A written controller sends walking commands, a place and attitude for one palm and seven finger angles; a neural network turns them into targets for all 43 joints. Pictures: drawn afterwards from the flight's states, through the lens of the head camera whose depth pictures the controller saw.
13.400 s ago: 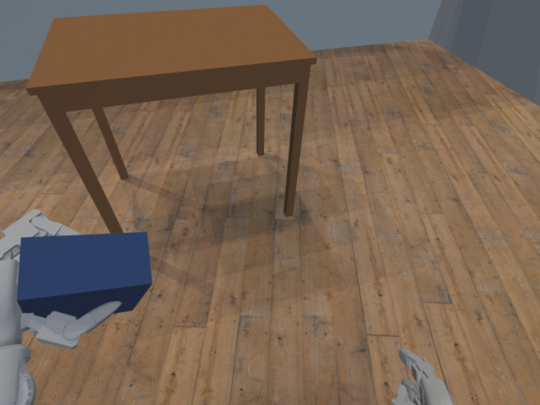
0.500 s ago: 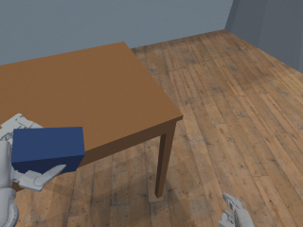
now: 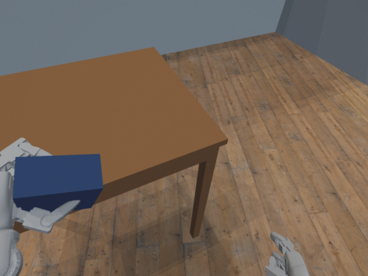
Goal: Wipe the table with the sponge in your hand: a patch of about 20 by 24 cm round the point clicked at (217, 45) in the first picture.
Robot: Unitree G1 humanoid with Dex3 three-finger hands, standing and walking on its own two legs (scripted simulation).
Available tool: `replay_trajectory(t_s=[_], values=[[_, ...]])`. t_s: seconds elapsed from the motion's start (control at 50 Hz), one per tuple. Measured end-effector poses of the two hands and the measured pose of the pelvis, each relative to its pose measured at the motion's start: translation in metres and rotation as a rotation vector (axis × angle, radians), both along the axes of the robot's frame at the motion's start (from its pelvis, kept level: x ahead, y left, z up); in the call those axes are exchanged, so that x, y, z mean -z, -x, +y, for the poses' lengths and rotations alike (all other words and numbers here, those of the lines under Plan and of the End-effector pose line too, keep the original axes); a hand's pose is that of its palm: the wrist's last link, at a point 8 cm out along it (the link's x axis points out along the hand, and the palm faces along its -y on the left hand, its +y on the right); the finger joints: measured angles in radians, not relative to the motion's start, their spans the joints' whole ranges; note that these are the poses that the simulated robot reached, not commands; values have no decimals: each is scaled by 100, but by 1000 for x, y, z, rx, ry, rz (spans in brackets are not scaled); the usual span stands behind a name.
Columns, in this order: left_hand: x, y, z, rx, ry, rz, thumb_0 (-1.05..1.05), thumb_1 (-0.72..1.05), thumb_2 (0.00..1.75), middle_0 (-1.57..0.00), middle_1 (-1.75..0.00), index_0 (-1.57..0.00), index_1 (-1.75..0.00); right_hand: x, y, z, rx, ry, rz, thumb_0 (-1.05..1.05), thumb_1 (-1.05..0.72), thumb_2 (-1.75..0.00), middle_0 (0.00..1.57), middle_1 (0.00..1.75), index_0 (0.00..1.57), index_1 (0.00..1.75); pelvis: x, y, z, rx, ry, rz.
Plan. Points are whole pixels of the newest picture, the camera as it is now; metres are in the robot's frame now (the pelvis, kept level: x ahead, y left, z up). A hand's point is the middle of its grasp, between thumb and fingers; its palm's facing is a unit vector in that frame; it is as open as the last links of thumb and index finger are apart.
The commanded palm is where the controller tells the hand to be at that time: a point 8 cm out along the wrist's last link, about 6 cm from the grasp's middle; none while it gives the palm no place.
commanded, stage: look again from close up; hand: left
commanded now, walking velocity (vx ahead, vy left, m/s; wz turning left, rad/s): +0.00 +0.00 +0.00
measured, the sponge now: (71, 185) +0.23 +0.22 +0.14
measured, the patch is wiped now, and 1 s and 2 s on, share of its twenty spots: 0.00 0.00 0.00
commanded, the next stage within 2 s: shuffle to correct the standing spot in 0.10 s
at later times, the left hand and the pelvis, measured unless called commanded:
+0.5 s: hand (62, 175) +0.24 +0.23 +0.15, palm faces +0.43 -0.82 -0.37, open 9.7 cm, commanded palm +0.18 +0.26 +0.17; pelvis +0.03 -0.02 -0.01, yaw +1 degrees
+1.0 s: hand (108, 137) +0.33 +0.18 +0.15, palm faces +0.43 -0.78 -0.46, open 9.7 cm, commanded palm +0.27 +0.22 +0.17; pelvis +0.12 -0.07 -0.02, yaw +4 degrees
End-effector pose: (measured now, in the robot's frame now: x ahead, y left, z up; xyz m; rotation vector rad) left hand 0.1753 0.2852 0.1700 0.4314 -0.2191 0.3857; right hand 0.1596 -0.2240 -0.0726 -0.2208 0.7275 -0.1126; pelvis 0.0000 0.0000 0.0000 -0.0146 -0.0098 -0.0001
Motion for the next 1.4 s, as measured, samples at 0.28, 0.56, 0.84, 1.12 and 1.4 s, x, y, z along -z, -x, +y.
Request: replay_trajectory(t_s=[0.28,0.56,0.84,1.12,1.4], values=[[1,-3,-5,-8,2,4,0,-47,104,-79,-136,-78,-136,2,-6,-2,-9,-4,5,1,-90,-90,20,30,20,30,1,-4,-5,-2,-2,7],[6,-30,-20,-16,-13,-31,0,-47,104,-79,-136,-78,-136,27,-19,-25,13,-4,78,1,-90,-90,20,30,20,30,16,-35,-22,-35,9,14],[-10,-88,-46,19,-136,0,0,-47,104,-79,-136,-78,-136,34,-67,-30,4,-84,102,1,-90,-90,20,30,20,30,14,-91,-46,-38,-8,16],[-5,-131,-81,-31,-61,-32,0,-47,104,-79,-136,-78,-136,19,-168,-82,-82,25,71,2,-90,-90,20,30,20,30,12,-151,-85,-71,-32,-18],[-8,-189,-69,-36,-64,9,0,-47,104,-79,-136,-78,-136,-3,-238,-62,-60,-7,-74,1,-90,-90,20,30,20,30,7,-196,-74,-48,-13,20]])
